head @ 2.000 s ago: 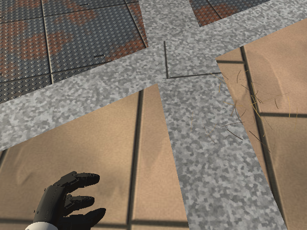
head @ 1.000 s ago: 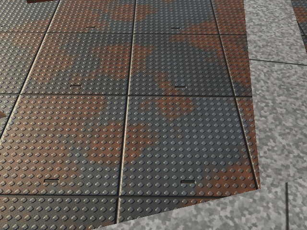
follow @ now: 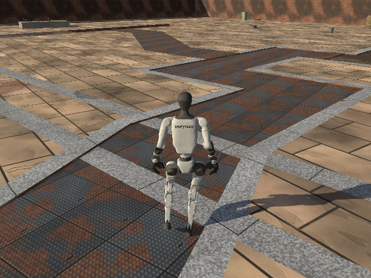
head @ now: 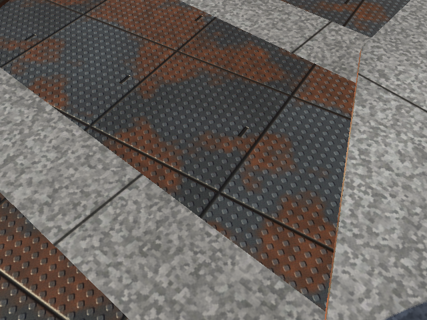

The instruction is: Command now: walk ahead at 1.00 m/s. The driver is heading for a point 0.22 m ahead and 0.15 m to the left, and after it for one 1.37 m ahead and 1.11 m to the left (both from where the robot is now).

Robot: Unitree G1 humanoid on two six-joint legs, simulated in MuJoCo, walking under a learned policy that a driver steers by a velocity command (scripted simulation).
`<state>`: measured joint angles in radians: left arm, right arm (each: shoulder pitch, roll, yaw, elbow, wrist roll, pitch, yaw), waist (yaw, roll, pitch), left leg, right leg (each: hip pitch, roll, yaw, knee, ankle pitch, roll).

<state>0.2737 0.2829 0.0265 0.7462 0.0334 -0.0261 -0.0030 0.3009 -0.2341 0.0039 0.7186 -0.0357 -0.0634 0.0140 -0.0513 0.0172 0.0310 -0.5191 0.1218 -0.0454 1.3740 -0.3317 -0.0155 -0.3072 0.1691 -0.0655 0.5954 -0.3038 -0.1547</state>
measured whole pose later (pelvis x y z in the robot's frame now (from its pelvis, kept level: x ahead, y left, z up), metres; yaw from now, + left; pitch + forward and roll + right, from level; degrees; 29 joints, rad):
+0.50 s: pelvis +0.38 +0.07 +0.01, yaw +22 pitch +2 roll +0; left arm 0.02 0.28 0.00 0.57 0.02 -0.08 0.02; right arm 0.25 -0.33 -0.06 0.65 0.01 -0.03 0.01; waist -0.05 0.01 0.08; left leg -0.36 -0.20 -0.10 0.44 -0.09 0.13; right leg -0.65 -0.01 0.19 1.10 -0.39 0.08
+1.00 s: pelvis +0.53 +0.07 +0.02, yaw +51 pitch +2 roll -1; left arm 0.13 0.26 0.06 0.67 0.02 0.01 0.05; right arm 0.16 -0.32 -0.08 0.58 0.03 0.07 -0.01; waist 0.02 0.03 0.07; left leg -0.58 0.07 -0.02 1.03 -0.35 -0.07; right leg -0.33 -0.03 -0.09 0.42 -0.12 0.00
